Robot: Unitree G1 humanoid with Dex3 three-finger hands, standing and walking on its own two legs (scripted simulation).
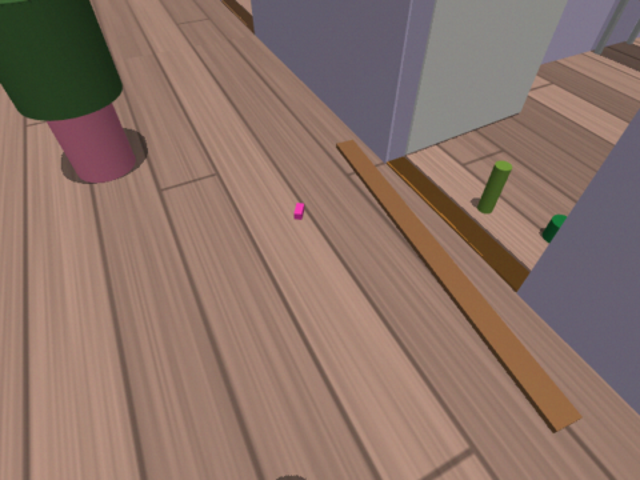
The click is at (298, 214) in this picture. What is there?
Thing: small brick
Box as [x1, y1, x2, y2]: [294, 203, 303, 219]
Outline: 297,203 294,211 294,218 301,219 303,212 303,203
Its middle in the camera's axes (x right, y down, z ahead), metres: -0.10 -0.13 +1.78
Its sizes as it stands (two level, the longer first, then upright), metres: 0.073 0.036 0.035
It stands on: the floor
